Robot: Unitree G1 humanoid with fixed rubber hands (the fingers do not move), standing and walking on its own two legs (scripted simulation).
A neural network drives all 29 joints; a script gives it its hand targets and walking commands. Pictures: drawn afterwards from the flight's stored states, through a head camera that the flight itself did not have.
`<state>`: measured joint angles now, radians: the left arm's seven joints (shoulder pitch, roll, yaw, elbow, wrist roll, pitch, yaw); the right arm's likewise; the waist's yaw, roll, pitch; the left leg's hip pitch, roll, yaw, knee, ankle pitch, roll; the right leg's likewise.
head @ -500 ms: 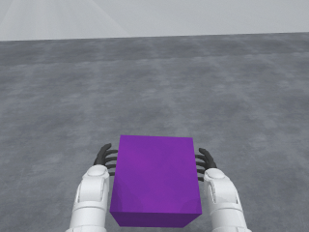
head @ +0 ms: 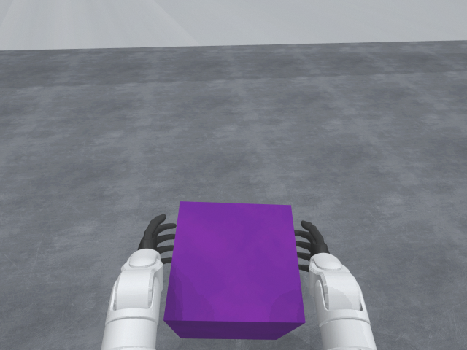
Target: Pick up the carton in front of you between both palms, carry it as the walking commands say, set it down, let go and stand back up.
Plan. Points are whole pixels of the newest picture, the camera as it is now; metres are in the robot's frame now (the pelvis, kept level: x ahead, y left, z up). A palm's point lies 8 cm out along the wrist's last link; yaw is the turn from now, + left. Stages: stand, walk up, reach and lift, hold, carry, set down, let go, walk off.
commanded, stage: carry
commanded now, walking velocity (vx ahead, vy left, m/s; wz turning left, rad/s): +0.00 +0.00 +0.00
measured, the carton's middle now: (232, 276) +0.31 +0.00 -0.06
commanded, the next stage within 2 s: hold in 0.24 s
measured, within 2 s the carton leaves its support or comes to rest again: neither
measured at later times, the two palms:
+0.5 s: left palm (127, 269) +0.26 +0.18 +0.05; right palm (304, 257) +0.29 -0.12 +0.04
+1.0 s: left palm (140, 265) +0.26 +0.15 +0.06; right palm (315, 248) +0.30 -0.14 +0.05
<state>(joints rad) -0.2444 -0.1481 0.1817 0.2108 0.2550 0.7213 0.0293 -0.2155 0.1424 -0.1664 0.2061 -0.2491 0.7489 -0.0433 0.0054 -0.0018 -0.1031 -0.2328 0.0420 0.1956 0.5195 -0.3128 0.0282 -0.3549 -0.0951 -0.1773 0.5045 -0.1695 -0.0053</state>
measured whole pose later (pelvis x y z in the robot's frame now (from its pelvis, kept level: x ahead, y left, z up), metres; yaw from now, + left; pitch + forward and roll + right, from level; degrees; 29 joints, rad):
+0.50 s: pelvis -0.01 -0.01 +0.01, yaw +7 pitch -7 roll +0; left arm -0.26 -0.15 0.21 0.24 0.27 0.69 0.01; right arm -0.21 0.14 -0.17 0.20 -0.26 0.74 -0.01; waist 0.00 0.01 0.04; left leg -0.05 -0.02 0.01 0.41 -0.24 0.03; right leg -0.13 -0.02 0.01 0.39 -0.14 0.02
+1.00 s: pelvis +0.00 -0.04 +0.01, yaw +10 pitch -8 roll +0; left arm -0.32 -0.17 0.27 0.32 0.31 0.68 -0.03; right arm -0.28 0.16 -0.24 0.28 -0.32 0.74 0.01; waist -0.01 0.04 0.03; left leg -0.03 -0.01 -0.09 0.40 -0.23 -0.01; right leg -0.09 0.03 0.00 0.37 -0.14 -0.02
